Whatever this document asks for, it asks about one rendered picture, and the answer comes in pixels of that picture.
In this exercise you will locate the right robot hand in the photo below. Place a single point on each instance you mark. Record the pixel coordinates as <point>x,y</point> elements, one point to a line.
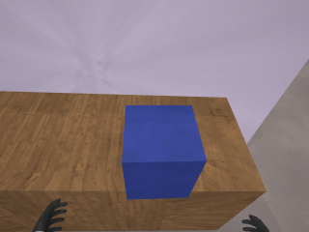
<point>254,221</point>

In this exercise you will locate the pedestal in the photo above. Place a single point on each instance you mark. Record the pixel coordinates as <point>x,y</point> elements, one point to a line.
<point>69,146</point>

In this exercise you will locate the carton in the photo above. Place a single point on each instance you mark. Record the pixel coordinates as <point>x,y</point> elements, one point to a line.
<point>163,154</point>

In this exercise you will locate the left robot hand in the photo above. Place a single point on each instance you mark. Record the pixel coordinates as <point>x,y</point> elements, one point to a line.
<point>46,219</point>

